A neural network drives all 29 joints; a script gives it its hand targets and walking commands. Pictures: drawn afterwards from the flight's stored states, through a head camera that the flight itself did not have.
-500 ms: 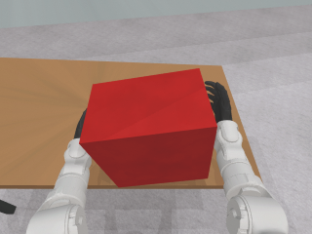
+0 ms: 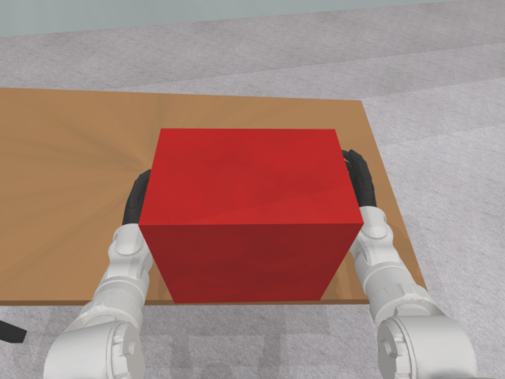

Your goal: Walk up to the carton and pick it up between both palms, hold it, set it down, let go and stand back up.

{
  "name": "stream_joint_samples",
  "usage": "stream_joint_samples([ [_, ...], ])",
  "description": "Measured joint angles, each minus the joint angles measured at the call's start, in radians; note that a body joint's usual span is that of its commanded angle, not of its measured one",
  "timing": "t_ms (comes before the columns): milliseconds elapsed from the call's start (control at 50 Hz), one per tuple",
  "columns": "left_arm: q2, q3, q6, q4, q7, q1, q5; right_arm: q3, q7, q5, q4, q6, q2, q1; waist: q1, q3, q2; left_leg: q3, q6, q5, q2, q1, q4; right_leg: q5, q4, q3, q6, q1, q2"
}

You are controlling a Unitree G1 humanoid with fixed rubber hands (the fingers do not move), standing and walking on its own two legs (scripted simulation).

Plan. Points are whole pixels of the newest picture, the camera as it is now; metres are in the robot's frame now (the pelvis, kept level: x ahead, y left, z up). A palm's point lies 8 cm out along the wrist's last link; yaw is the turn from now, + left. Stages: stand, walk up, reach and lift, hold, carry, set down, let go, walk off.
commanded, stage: set down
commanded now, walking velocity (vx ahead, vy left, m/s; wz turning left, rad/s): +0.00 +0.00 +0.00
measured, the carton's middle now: (248, 223) +0.38 +0.01 -0.01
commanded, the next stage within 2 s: none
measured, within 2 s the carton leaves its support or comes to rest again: rests again in 0.06 s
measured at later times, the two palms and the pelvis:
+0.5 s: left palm (117, 213) +0.38 +0.23 +0.01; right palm (352, 209) +0.39 -0.17 +0.02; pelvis +0.00 +0.02 -0.01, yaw -1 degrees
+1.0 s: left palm (89, 269) +0.29 +0.25 -0.01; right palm (371, 254) +0.31 -0.19 +0.01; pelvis -0.04 +0.02 -0.01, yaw -1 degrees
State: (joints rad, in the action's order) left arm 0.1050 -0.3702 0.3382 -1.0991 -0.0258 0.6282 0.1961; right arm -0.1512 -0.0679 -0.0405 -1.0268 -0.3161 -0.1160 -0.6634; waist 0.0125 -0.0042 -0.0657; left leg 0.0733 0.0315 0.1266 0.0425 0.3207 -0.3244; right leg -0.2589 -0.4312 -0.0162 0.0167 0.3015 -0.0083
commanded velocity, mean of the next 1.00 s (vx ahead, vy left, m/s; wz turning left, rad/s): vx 0.00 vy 0.00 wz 0.00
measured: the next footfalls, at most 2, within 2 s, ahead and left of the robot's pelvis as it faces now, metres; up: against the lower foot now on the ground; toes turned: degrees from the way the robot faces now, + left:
none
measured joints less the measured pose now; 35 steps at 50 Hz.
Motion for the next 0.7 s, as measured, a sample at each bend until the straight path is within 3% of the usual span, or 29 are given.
stream_joint_samples([
  [120, 0.019, 0.029, 0.048, -0.110, -0.039, 0.024, -0.126, 0.162, -0.006, -0.145, -0.073, -0.030, -0.043, 0.000, 0.000, -0.087, 0.022, -0.002, 0.000, 0.026, 0.015, 0.136, -0.068, 0.013, 0.000, 0.000, -0.001, 0.106, 0.012],
  [280, 0.055, 0.108, 0.069, -0.144, -0.044, 0.053, -0.195, 0.264, -0.003, -0.250, -0.136, -0.082, -0.071, -0.009, 0.000, -0.131, 0.029, -0.004, 0.000, 0.050, 0.022, 0.202, -0.116, 0.016, 0.000, 0.000, -0.007, 0.149, 0.018],
  [400, 0.081, 0.152, 0.068, -0.137, -0.044, 0.053, -0.234, 0.294, 0.016, -0.304, -0.157, -0.098, -0.085, -0.011, -0.003, -0.132, 0.039, -0.005, 0.000, 0.054, 0.023, 0.208, -0.130, 0.017, 0.000, 0.000, -0.008, 0.150, 0.018],
  [700, 0.093, 0.166, 0.055, -0.091, -0.011, -0.014, -0.271, 0.357, 0.036, -0.343, -0.158, -0.083, -0.145, -0.011, -0.008, -0.132, 0.057, -0.008, 0.000, 0.034, 0.026, 0.209, -0.131, 0.037, 0.000, 0.000, -0.011, 0.150, 0.021],
])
